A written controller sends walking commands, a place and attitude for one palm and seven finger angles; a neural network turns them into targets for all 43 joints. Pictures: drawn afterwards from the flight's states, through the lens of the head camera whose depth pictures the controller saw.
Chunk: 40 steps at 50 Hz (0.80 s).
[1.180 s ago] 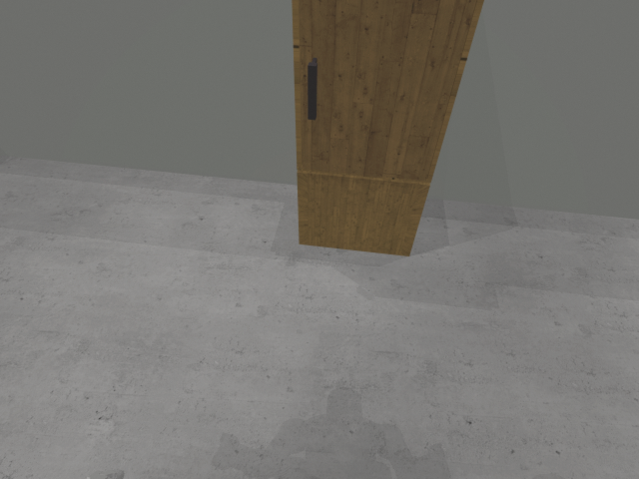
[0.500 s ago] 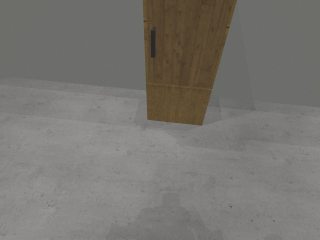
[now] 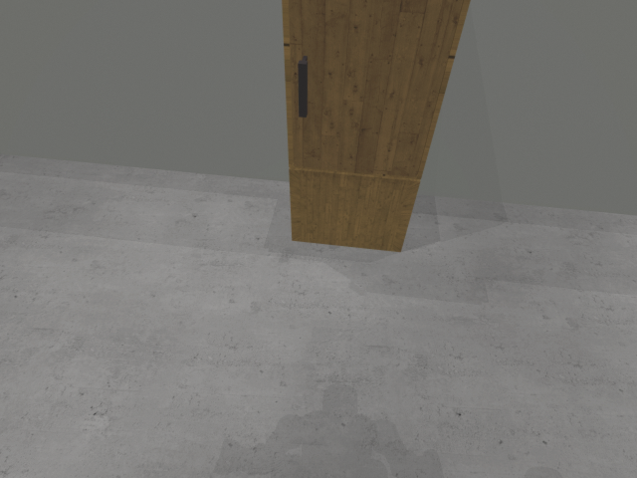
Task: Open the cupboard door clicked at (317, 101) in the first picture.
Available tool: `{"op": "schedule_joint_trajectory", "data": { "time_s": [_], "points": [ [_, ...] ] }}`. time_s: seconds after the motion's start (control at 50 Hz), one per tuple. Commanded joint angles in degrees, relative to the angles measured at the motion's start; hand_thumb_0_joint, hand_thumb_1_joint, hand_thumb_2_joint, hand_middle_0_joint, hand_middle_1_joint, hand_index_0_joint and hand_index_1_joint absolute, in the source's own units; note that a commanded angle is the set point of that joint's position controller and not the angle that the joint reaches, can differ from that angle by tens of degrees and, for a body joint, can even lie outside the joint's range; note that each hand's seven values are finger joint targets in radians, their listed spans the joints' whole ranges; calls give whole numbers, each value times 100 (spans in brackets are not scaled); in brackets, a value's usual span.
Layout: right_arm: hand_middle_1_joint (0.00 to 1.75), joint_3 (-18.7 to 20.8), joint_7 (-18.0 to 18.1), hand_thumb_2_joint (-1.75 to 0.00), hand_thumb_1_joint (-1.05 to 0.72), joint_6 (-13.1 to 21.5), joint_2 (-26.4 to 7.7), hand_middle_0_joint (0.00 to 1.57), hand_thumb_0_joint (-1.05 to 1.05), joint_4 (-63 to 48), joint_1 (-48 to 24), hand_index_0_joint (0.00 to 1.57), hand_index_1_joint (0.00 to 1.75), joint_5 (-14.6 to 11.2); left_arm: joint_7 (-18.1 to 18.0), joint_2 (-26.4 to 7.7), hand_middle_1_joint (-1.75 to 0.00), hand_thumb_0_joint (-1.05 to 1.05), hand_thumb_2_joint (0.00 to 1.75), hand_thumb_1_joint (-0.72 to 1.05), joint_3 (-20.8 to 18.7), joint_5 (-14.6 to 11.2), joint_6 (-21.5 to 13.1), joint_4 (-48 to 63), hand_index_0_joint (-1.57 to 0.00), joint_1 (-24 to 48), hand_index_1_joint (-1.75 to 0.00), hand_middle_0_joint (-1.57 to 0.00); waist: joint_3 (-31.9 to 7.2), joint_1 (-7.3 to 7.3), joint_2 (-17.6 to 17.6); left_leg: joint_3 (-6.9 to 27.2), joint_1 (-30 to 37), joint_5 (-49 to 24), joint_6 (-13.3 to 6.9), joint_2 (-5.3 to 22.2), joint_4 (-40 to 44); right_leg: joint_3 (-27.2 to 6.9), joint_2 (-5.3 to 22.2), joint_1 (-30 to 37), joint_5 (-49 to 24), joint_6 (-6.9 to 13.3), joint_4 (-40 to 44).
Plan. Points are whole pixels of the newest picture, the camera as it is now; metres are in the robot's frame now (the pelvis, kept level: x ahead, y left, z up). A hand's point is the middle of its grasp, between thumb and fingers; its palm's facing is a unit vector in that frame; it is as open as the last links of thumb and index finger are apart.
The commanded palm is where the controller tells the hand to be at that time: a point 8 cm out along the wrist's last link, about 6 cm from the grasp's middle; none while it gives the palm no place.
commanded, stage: look at it before walking up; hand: left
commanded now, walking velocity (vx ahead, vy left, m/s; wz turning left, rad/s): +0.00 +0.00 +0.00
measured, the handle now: (303, 86) +1.13 +0.11 -0.05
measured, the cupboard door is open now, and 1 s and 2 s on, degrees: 0 0 0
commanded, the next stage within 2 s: walk to a spot facing it in 0.26 s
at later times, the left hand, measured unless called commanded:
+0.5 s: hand out of the picture +0.07 +0.23 -0.17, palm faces -0.03 -0.95 -0.30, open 7.4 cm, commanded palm none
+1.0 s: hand out of the picture +0.13 +0.14 -0.18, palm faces -0.02 -0.99 -0.17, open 7.4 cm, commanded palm none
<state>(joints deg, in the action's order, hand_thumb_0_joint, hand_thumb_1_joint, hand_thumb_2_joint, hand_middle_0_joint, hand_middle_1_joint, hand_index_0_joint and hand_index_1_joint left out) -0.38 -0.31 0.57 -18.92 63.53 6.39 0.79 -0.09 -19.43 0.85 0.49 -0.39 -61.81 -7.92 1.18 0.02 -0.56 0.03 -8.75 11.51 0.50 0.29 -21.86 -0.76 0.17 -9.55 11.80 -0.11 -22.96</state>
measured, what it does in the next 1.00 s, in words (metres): walks ahead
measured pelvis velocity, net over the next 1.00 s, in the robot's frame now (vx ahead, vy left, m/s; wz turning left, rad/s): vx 0.16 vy -0.02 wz -0.09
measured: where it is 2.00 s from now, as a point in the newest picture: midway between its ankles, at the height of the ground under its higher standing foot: (329, 400)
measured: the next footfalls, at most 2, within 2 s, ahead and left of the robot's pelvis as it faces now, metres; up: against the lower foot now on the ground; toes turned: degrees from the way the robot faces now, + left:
left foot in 1.20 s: +0.41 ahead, +0.09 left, +0.00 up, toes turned +3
right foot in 1.64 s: +0.43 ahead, -0.14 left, +0.00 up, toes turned -13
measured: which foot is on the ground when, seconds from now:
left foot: down 0.00-0.82, up 0.84-1.00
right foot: down 0.00-1.00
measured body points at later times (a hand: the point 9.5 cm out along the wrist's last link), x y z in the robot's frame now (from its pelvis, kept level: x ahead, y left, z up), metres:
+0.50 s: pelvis +0.02 +0.00 +0.00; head +0.01 +0.00 +0.45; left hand +0.07 +0.28 -0.14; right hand +0.08 -0.28 -0.14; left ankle +0.00 +0.13 -0.74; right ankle +0.01 -0.12 -0.74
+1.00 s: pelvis +0.16 -0.02 -0.01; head +0.17 -0.02 +0.44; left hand +0.13 +0.19 -0.17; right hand +0.12 -0.24 -0.17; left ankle +0.18 +0.10 -0.67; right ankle +0.08 -0.10 -0.74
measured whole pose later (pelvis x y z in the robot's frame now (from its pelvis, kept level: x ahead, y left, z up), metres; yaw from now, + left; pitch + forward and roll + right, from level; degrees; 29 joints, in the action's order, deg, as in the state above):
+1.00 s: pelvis +0.16 -0.02 -0.01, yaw -5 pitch +0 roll +0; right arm 2.2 -0.4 0.0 -8.3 65.1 17.2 1.5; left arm -1.5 -7.0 -1.1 1.3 -4.4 -62.8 -23.2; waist 1.6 0.7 0.0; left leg -5.5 -30.2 19.7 0.8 5.4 -63.3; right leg 5.5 -0.6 -5.0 21.0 2.6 -26.2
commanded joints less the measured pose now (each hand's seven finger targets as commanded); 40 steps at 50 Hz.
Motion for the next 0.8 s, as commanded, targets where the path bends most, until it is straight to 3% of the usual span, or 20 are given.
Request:
{"op": "schedule_joint_trajectory", "data": {
  "time_s": [0.0,0.22,0.34,0.38,0.44,0.5,0.58,0.62,0.64,0.66,0.68,0.7,0.72,0.74,0.76,0.78],
  "points": [
    [30,251,77,-90,-90,130,-1211,20,0,-356,-258,20,30,-33,-57,-1161,-30,0,90,90,-274,28,-117,346,-20,181,-30,-20,-229,8,101,553,43,-490,-196,626,384,-586,634,-13,-452,178,454],
    [30,248,93,-90,-90,148,-1201,20,0,-348,-277,20,30,-39,-69,-1184,-30,0,90,90,-277,15,-148,319,-20,121,-30,-20,-493,12,47,492,296,-1048,-189,655,298,-546,692,216,-1144,193,379],
    [30,243,94,-90,-90,128,-1210,20,0,-334,-290,20,30,-39,-65,-1186,-30,0,90,90,-277,18,-133,303,-20,159,-30,-20,-275,5,54,494,220,-819,-173,649,389,-557,673,136,-920,180,471],
    [30,67,60,-90,-90,27,-456,20,0,-164,89,20,30,10,-81,-469,-30,0,90,90,-123,15,-15,110,-20,-286,-30,-20,-347,17,-13,326,213,16,-62,578,269,-591,629,85,167,100,504],
    [30,121,27,-90,-90,-37,-461,20,0,-188,297,20,30,68,4,-515,-30,0,90,90,-196,69,79,128,-20,-534,-30,-20,335,42,-68,280,-416,1831,-105,454,208,-884,525,-491,2020,246,603],
    [30,174,27,-90,-90,13,-451,20,0,-264,494,20,30,67,62,-463,-30,0,90,90,-278,81,56,221,-20,-789,-30,-20,594,65,-116,297,-715,2078,-210,479,-65,-1017,456,-663,2257,409,405],
    [30,238,55,-90,-90,141,-322,20,0,-309,844,20,30,41,79,-213,-30,0,90,90,-349,77,-43,285,-20,-1076,-30,-20,602,7,73,408,-578,1861,-366,646,-284,-963,325,-888,1756,525,-190],
    [30,291,85,-90,-90,213,-341,20,0,-248,1192,20,30,24,78,-32,-30,0,90,90,-369,78,-102,337,-20,-1118,-30,-20,521,-93,505,792,-107,1525,-594,1011,-127,-608,96,-1282,1182,467,-991],
    [30,335,113,-90,-90,252,-414,20,0,-168,1469,20,30,22,81,130,-30,0,90,90,-354,68,-146,373,-20,-1105,-30,-20,408,-174,899,1158,381,1019,-798,1357,88,-213,-96,-1617,719,385,-1672],
    [30,373,147,-90,-90,286,-430,20,0,-74,1790,20,30,24,76,293,-30,0,90,90,-320,66,-193,476,-20,-897,-30,-20,476,-289,1254,1510,961,137,-1041,1707,288,180,-192,-2243,916,280,-2196],
    [30,390,163,-90,-90,307,-314,20,0,43,2067,20,30,34,70,369,-30,0,90,90,-308,62,-246,597,-20,-592,-30,-20,582,-424,1236,1589,1431,-996,-1245,1959,287,310,-54,-2788,1666,215,-2406],
    [30,388,174,-90,-90,306,-244,20,0,91,2203,20,30,37,74,375,-30,0,90,90,-323,47,-275,668,-20,-362,-30,-20,659,-473,1018,1510,1496,-1735,-1319,2087,156,271,131,-2860,1986,220,-2323],
    [30,373,186,-90,-90,299,-187,20,0,103,2099,20,30,60,85,478,-30,0,90,90,-347,45,-281,629,-20,-428,-30,-20,741,-352,928,1182,1146,-1922,-1211,2026,15,341,202,-2452,1977,236,-2024],
    [30,341,191,-90,-90,292,-124,20,0,82,1869,20,30,64,111,556,-30,0,90,90,-368,57,-282,493,-20,-784,-30,-20,672,-101,835,674,463,-1751,-946,1753,-293,522,162,-1498,1540,260,-1405],
    [30,309,192,-90,-90,297,-58,20,0,-13,1484,20,30,34,128,545,-30,0,90,90,-431,81,-287,204,-20,-1669,-30,-20,324,395,505,1,-546,-1628,-632,1297,-1350,579,61,164,599,334,-589],
    [30,262,133,-90,-90,357,250,20,0,-238,1240,20,30,-61,44,7,-30,0,90,90,-570,124,-350,-141,-20,-2818,-30,-20,-144,809,-1092,-783,-2011,-632,-243,551,-3200,-1251,1163,1674,301,752,105]
  ]
}}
